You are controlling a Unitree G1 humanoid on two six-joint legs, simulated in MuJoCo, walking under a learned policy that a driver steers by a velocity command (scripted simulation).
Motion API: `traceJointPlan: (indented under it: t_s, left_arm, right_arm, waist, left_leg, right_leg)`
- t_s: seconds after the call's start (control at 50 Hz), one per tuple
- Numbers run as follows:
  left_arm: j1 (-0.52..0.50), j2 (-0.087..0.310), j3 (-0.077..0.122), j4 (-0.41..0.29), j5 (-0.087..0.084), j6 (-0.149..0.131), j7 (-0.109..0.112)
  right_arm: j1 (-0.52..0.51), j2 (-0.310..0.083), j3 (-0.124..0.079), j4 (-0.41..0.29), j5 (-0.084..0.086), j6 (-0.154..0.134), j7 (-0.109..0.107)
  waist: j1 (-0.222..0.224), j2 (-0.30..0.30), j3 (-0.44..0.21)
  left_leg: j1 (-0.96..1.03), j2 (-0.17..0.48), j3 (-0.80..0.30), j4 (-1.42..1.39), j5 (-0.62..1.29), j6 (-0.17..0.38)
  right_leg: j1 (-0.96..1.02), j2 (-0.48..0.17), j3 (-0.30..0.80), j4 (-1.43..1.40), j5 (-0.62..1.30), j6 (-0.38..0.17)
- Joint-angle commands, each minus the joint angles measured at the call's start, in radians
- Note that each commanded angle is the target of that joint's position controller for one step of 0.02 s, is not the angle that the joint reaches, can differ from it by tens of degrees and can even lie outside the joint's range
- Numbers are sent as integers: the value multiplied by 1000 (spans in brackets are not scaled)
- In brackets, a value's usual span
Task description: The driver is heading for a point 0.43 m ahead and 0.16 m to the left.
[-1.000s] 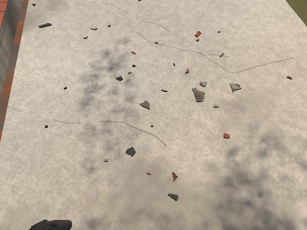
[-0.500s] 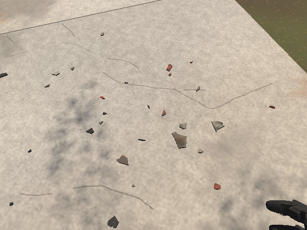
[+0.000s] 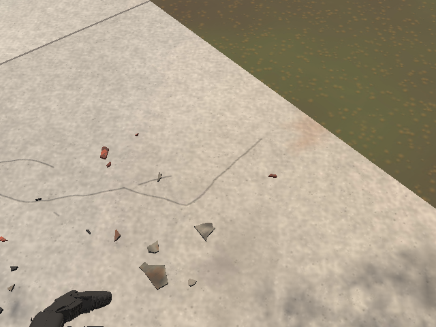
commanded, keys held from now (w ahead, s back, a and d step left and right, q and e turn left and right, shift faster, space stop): w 0.04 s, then w+q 0.28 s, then q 0.16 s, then no key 0.52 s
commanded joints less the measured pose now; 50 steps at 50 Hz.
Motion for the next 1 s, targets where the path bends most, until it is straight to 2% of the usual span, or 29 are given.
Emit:
traceJointPlan:
  t_s: [0.02, 0.04, 0.06, 0.08, 0.1, 0.12, 0.14, 0.2, 0.28, 0.36, 0.44, 0.48, 0.52, 0.54, 0.56, 0.58, 0.6, 0.62, 0.64, 0.66, 0.72, 0.76, 0.8, 0.88, 0.92, 0.94, 0.96, 0.98, 1.0]
  left_arm:
    - [191, 170, 75, -6, 8, -13, 8]
    - [368, 242, 99, 28, 15, -6, 22]
    - [397, 332, 110, 35, 20, -3, 26]
    - [403, 230, 87, 31, 15, -7, 25]
    - [343, 195, 72, 34, 15, -15, 25]
    - [281, 164, 62, 35, 15, -20, 23]
    - [230, 130, 53, 36, 18, -25, 20]
    - [174, 107, 53, 56, 28, -54, 18]
    - [186, 128, 64, 100, 37, -68, 32]
    - [181, 153, 67, 122, 32, -59, 49]
    - [225, 192, 79, 154, 11, -23, 68]
    - [202, 215, 88, 147, -3, -1, 81]
    - [187, 208, 85, 143, -10, 16, 88]
    - [230, 178, 71, 136, 11, 10, 85]
    - [376, 51, 31, 122, 62, -3, 62]
    - [379, 127, 33, 151, 28, -16, 43]
    - [256, 183, 51, 134, -15, -11, 39]
    - [196, 167, 47, 116, -12, 0, 49]
    - [170, 160, 48, 126, 4, 16, 62]
    - [187, 161, 52, 128, 9, 36, 71]
    - [248, 119, 46, 154, 16, 58, 85]
    - [231, 98, 38, 162, 22, 59, 90]
    - [198, 100, 37, 165, 18, 62, 89]
    - [162, 99, 38, 174, 18, 60, 81]
    - [174, 96, 35, 186, 39, 51, 73]
    - [174, 144, 41, 177, 47, 46, 75]
    - [124, 201, 54, 188, 37, 47, 76]
    - [116, 132, 44, 191, 34, 42, 68]
    - [114, 103, 35, 197, 40, 35, 64]
  right_arm:
    - [-43, -173, -30, -45, 5, 3, -12]
    - [-46, -123, -7, -71, -22, -1, -15]
    - [63, 1, 34, -98, -31, -20, -6]
    - [2, -104, 9, -79, -3, -36, -1]
    - [-82, -146, -6, -111, 22, -43, 2]
    - [-117, -134, -4, -115, 16, -42, -2]
    - [-130, -126, -8, -113, 0, -35, -4]
    - [-72, -72, -6, -91, 0, 7, -5]
    - [-145, -51, -6, -120, -7, 23, -7]
    - [-270, -21, 8, -162, -21, 12, 17]
    - [-335, -29, 4, -226, -26, 13, 48]
    - [-283, -65, -13, -235, -30, 17, 60]
    - [-101, -126, -49, -198, -33, 14, 51]
    - [-28, -199, -70, -191, -36, 16, 28]
    - [-75, -271, -68, -214, -51, 23, 6]
    - [-53, -214, -49, -250, -54, 22, 11]
    - [-103, -164, -38, -255, -48, 25, 15]
    - [-165, -120, -26, -245, -30, 28, 13]
    - [-209, -83, -12, -245, -25, 32, 9]
    - [-236, -86, -11, -242, -35, 34, 7]
    - [-279, -98, -16, -235, -58, 29, 2]
    - [-287, -97, -17, -223, -55, 32, -7]
    - [-286, -95, -15, -211, -55, 41, -15]
    - [-295, -68, 0, -184, -50, 57, -17]
    - [-259, -26, 17, -158, -46, 56, -14]
    - [-231, -12, 23, -149, -56, 52, -13]
    - [-172, -3, 19, -146, -55, 47, -8]
    - [-224, -20, 19, -141, -63, 49, -11]
    - [-255, -41, 10, -145, -55, 54, -15]
  waist:
    - [189, 102, -125]
    - [261, 8, -259]
    - [189, -256, -382]
    - [240, -145, -378]
    - [229, -117, -225]
    - [195, -67, -155]
    - [165, -59, -97]
    - [100, -65, -57]
    - [102, -28, 2]
    - [139, -10, 50]
    - [156, -30, 24]
    - [117, -60, -24]
    - [18, -31, -124]
    - [-9, 85, -201]
    - [120, 323, -327]
    - [48, 188, -552]
    - [24, 97, -438]
    - [51, 48, -292]
    - [75, 23, -207]
    - [110, 60, -167]
    - [150, 111, -156]
    - [142, 117, -180]
    - [122, 130, -185]
    - [118, 136, -124]
    - [132, 102, -96]
    - [112, 34, -84]
    - [33, -111, -63]
    - [71, -114, -61]
    - [82, -98, -44]
  left_leg:
    - [-97, 196, -58, 250, 770, 135]
    - [-299, 148, -23, 544, 530, 92]
    - [-680, -31, -58, 898, -174, 34]
    - [-783, -3, -208, 1021, -246, 44]
    - [-845, 40, -203, 1033, -164, 58]
    - [-817, 84, -185, 987, -74, 58]
    - [-783, 108, -185, 933, -13, 50]
    - [-668, 129, -201, 885, 82, 27]
    - [-748, 117, -232, 739, 256, 6]
    - [-680, 86, -140, 478, 448, 17]
    - [-654, 48, -75, 368, 397, 45]
    - [-592, 2, -40, 353, 288, 78]
    - [-349, -64, -29, 247, 336, 128]
    - [-115, 34, -170, 220, 722, 177]
    - [243, 313, -531, 354, 1237, 374]
    - [274, 406, -723, 256, 1072, 473]
    - [172, 344, -589, 205, 919, 423]
    - [32, 292, -492, 173, 767, 365]
    - [-113, 258, -439, 130, 663, 332]
    - [-245, 236, -406, 89, 601, 317]
    - [-387, 187, -310, 44, 596, 308]
    - [-377, 175, -280, 46, 557, 295]
    - [-377, 170, -280, 26, 394, 281]
    - [-403, 150, -307, 23, 49, 236]
    - [-437, 104, -293, 57, -60, 159]
    - [-454, 61, -260, 123, -77, 109]
    - [-428, -16, -176, 139, -39, 73]
    - [-312, -21, -151, 176, 42, 50]
    - [-278, -14, -156, 190, 77, 55]
  right_leg:
    - [375, 67, -61, -71, 3, -64]
    - [669, -92, 121, -35, 32, -123]
    - [949, -343, 605, -144, -145, -288]
    - [910, -346, 680, -220, -255, -279]
    - [792, -313, 520, -237, -202, -234]
    - [669, -268, 399, -258, -121, -207]
    - [566, -232, 313, -292, -60, -190]
    - [411, -203, 168, -389, 45, -180]
    - [410, -192, 19, -432, 143, -165]
    - [400, -154, -133, -422, 280, -121]
    - [525, -190, -176, -296, 504, -95]
    - [579, -200, -181, -171, 689, -71]
    - [540, -153, -193, 107, 708, -26]
    - [373, -84, -202, 368, 396, 32]
    - [-13, 76, -142, 750, -630, 102]
    - [-37, 95, 85, 881, -658, 99]
    - [-79, 42, 101, 860, -572, 86]
    - [-120, 2, 68, 775, -493, 84]
    - [-87, -26, 65, 705, -447, 89]
    - [-2, -37, 67, 652, -407, 92]
    - [131, -22, 40, 491, -357, 108]
    - [166, -27, 42, 370, -300, 114]
    - [201, -27, 40, 280, -231, 113]
    - [281, -6, 18, 73, -166, 95]
    - [387, -14, 29, -108, -45, 64]
    - [406, -102, 122, -148, 30, 32]
    - [319, -122, 142, -135, -81, -12]
    - [212, -90, 129, -175, -262, -10]
    - [174, -67, 112, -191, -314, 13]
